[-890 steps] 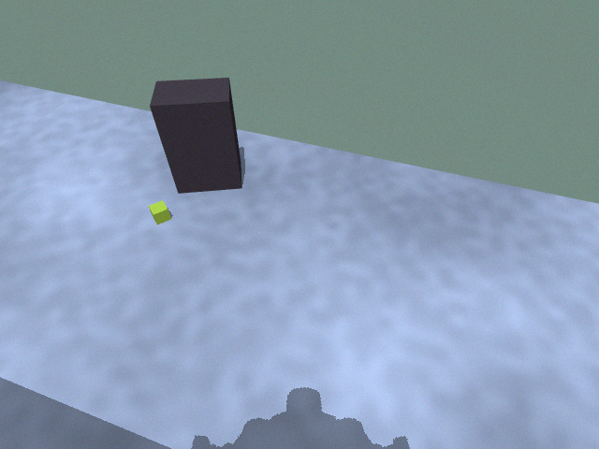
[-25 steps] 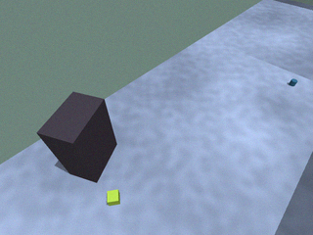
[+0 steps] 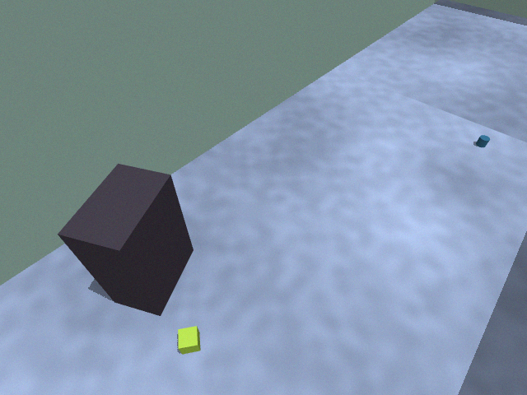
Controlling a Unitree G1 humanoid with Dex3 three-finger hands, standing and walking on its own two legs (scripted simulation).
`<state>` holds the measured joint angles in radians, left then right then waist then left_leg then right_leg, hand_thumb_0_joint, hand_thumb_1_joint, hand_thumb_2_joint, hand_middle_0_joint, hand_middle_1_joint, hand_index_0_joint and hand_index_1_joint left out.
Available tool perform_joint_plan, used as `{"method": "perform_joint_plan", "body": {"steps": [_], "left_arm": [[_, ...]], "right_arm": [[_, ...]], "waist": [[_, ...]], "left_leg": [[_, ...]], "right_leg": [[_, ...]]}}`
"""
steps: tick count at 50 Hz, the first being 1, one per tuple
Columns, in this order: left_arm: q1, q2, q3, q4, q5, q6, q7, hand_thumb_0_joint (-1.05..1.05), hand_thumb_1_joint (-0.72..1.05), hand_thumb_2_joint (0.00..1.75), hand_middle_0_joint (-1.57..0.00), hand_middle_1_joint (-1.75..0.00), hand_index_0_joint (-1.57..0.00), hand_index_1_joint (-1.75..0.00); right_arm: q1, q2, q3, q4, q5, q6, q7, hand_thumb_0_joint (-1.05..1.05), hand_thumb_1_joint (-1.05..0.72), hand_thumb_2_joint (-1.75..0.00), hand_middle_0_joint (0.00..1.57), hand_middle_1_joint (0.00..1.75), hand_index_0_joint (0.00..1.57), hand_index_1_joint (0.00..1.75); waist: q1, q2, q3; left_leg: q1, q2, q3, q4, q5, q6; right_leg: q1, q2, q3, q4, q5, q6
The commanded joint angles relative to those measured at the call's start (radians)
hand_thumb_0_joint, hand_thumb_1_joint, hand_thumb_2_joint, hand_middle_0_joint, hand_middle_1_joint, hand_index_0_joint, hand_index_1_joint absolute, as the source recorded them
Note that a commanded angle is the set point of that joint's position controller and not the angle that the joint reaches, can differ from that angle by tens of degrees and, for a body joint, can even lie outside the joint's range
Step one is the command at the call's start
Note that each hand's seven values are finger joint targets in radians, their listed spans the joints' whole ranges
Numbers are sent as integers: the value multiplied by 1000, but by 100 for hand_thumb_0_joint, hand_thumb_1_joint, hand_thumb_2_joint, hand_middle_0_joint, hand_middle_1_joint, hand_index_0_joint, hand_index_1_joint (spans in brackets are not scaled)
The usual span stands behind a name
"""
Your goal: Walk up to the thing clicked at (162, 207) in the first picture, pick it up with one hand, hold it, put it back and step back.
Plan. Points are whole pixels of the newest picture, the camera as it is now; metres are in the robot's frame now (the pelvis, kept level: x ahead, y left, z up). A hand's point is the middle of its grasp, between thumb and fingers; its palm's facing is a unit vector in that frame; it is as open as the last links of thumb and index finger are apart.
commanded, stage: walk up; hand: left
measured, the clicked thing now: (189, 340) +0.44 +0.28 -0.75
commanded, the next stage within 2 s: stand in 0.30 s
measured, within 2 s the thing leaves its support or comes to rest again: neither
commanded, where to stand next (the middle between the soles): +0.06 +0.03 m, yaw +0 degrees
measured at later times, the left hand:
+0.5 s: hand out of the picture +0.10 +0.25 -0.15, palm faces -0.01 -0.94 -0.35, open 7.4 cm
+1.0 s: hand out of the picture +0.07 +0.25 -0.15, palm faces -0.01 -0.94 -0.35, open 7.4 cm
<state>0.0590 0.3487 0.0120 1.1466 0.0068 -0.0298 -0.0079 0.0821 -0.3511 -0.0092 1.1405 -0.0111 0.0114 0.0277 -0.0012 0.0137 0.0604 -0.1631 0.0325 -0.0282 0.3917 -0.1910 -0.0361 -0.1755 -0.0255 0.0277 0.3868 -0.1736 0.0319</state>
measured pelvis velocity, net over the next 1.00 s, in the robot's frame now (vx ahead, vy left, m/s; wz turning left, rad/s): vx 0.01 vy -0.01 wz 0.01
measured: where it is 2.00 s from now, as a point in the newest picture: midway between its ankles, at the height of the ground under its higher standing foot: outside the picture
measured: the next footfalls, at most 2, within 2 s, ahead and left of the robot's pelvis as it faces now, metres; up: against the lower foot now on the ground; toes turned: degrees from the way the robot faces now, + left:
none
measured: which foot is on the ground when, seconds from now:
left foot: down 0.00-1.00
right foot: down 0.00-1.00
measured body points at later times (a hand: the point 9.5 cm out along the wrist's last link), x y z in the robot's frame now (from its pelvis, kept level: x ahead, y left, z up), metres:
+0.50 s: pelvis +0.01 +0.00 +0.00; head +0.02 -0.01 +0.45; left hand +0.10 +0.30 -0.13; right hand +0.10 -0.30 -0.13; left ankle +0.02 +0.14 -0.74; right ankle +0.03 -0.14 -0.74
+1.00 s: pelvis +0.01 -0.01 +0.00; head +0.03 -0.01 +0.45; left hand +0.08 +0.30 -0.13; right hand +0.08 -0.31 -0.14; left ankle +0.02 +0.14 -0.74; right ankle +0.03 -0.14 -0.74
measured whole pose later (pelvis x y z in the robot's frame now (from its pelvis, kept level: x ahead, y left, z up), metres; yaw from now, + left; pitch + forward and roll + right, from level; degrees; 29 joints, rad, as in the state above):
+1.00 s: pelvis +0.01 -0.01 +0.00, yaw +0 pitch -2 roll +0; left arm 0.11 0.36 0.01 1.13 0.01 -0.01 -0.01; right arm 0.11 -0.36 -0.01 1.15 -0.02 0.00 0.02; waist 0.00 0.01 0.06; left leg -0.14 0.05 -0.04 0.35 -0.18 -0.05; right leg -0.16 -0.01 0.01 0.36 -0.17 0.02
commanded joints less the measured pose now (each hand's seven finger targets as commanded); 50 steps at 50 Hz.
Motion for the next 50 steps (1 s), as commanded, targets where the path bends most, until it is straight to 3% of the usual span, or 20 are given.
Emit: {"method": "perform_joint_plan", "body": {"steps": [1,7,14,16,18,21,29,34,40,43,50], "left_arm": [[-49,219,44,-61,5,-19,15,0,90,90,-20,-30,-20,-30],[-44,214,41,-59,1,-18,17,0,90,90,-20,-30,-20,-30],[-34,212,39,-59,1,-13,20,0,90,90,-20,-30,-20,-30],[-26,213,37,-58,0,-6,18,0,90,90,-20,-30,-20,-30],[-18,213,37,-58,-2,-5,17,0,90,90,-20,-30,-20,-30],[-21,217,37,-64,-1,-5,17,0,90,90,-20,-30,-20,-30],[-15,219,36,-63,0,-2,14,0,90,90,-20,-30,-20,-30],[-20,223,38,-69,0,-7,15,0,90,90,-20,-30,-20,-30],[-18,236,42,-69,5,-1,13,0,90,90,-20,-30,-20,-30],[-16,239,43,-75,5,3,11,0,90,90,-20,-30,-20,-30],[-4,224,38,-77,0,-4,11,0,90,90,-20,-30,-20,-30]], "right_arm": [[-53,-207,-43,-70,4,-28,-16,0,-90,-90,20,30,20,30],[-36,-206,-46,-68,7,-28,-20,0,-90,-90,20,30,20,30],[-35,-210,-49,-68,7,-24,-23,0,-90,-90,20,30,20,30],[-45,-219,-47,-63,-1,-37,-28,0,-90,-90,20,30,20,30],[-40,-221,-47,-59,0,-37,-29,0,-90,-90,20,30,20,30],[-46,-218,-47,-60,2,-39,-30,0,-90,-90,20,30,20,30],[-59,-213,-43,-62,1,-35,-27,0,-90,-90,20,30,20,30],[-54,-214,-40,-64,2,-37,-26,0,-90,-90,20,30,20,30],[-36,-207,-38,-58,-1,-31,-23,0,-90,-90,20,30,20,30],[-30,-210,-40,-61,-3,-31,-22,0,-90,-90,20,30,20,30],[-23,-218,-37,-63,-2,-40,-28,0,-90,-90,20,30,20,30]], "waist": [[2,4,-94],[-2,3,-115],[-2,2,-110],[-1,-22,-104],[-3,-15,-93],[-8,-1,-119],[-4,-5,-87],[-8,-7,-108],[-6,-30,-43],[-4,-32,-46],[-2,-10,-119]], "left_leg": [[-3,79,-71,-91,-16,58],[25,78,-59,-78,78,55],[30,80,-56,-83,86,58],[45,97,-75,-98,174,44],[39,90,-70,-101,129,45],[63,94,-63,-90,187,42],[48,85,-59,-106,71,40],[52,86,-56,-95,110,43],[16,76,-61,-106,-11,42],[17,75,-63,-103,-39,47],[42,89,-65,-91,115,46]], "right_leg": [[36,-84,72,-83,1,-43],[54,-86,66,-60,97,-43],[55,-86,60,-57,116,-41],[51,-86,54,-50,147,-41],[45,-85,59,-66,114,-38],[66,-93,60,-58,178,-41],[36,-91,65,-95,72,-43],[66,-98,68,-89,137,-45],[1,-93,82,-136,-80,-45],[-15,-94,89,-138,-125,-51],[64,-96,70,-87,110,-52]]}}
